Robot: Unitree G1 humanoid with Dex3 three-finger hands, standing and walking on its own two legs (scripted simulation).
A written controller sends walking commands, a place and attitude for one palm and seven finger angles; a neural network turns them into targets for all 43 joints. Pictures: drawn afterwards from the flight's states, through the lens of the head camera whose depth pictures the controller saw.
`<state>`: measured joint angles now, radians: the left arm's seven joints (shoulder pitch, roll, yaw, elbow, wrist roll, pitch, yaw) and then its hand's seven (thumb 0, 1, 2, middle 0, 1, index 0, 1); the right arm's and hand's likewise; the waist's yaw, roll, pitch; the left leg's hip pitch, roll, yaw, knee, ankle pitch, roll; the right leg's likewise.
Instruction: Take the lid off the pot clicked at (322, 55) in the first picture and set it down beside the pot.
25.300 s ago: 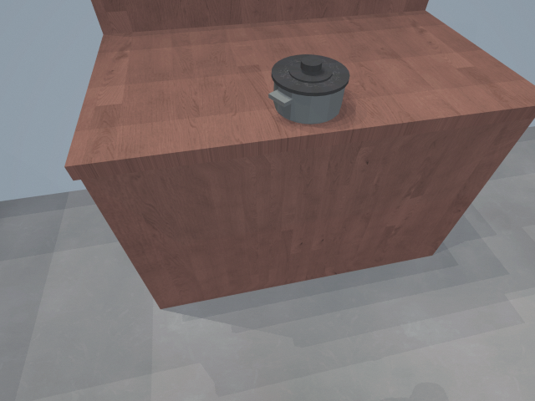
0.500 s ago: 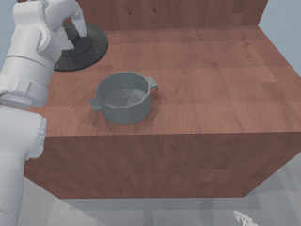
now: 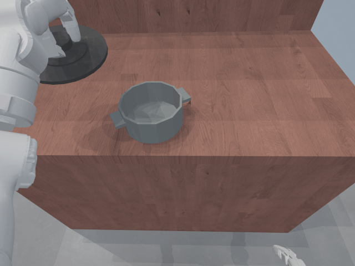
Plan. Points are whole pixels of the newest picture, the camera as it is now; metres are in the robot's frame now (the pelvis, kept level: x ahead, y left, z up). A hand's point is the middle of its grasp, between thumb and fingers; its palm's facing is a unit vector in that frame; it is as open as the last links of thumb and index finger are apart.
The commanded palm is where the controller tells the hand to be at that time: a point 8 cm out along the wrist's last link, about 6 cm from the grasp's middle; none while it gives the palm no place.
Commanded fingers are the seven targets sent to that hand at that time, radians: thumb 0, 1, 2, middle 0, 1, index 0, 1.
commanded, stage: move the lid sideways beside the pot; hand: left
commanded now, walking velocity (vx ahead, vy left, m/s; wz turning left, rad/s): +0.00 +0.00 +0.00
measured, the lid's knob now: (58, 42) +0.50 +0.23 +0.26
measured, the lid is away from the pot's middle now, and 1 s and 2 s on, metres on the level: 0.17 0.25 0.23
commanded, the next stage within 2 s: lower the lid onto the table in 0.78 s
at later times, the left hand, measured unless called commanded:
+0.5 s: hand (27, 43) +0.46 +0.28 +0.28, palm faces -0.19 -0.05 -0.98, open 7.6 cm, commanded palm +0.45 +0.28 +0.35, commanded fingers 0.00 0.62 1.03 -0.83 -1.00 -0.87 -0.99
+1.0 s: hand (16, 46) +0.47 +0.30 +0.27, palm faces -0.20 -0.06 -0.98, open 7.6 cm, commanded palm +0.46 +0.29 +0.34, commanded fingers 0.00 0.62 1.03 -0.83 -1.00 -0.87 -0.99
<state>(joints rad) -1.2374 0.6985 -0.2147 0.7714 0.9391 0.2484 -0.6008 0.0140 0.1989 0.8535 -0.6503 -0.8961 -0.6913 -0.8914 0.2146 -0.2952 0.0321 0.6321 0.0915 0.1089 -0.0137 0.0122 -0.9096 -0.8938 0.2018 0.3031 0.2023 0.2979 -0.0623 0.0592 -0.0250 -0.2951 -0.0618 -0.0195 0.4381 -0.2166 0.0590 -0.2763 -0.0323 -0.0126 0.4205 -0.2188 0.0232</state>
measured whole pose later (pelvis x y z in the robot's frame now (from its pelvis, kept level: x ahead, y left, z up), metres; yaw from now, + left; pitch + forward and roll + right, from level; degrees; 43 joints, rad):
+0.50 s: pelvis +0.00 +0.00 +0.00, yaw -1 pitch +5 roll -1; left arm -1.24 0.84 -0.13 0.88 0.97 0.14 -0.60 0.01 0.20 0.85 -0.65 -0.90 -0.69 -0.89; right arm 0.27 -0.31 0.03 0.65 0.10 0.14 -0.04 0.01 -0.91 -0.89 0.20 0.30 0.20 0.30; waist -0.09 0.06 -0.01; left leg -0.31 -0.04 -0.02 0.45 -0.22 0.05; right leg -0.28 -0.01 -0.01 0.39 -0.20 0.02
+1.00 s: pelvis +0.01 +0.01 +0.00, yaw +0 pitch +6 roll -1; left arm -1.26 0.85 -0.14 0.89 0.97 0.14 -0.61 0.01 0.20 0.85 -0.65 -0.90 -0.69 -0.89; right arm 0.25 -0.30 0.03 0.66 0.10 0.13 -0.03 0.01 -0.91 -0.89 0.20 0.30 0.20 0.30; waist -0.08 0.05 -0.01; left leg -0.32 -0.05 -0.03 0.46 -0.24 0.06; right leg -0.28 -0.02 -0.02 0.38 -0.21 0.02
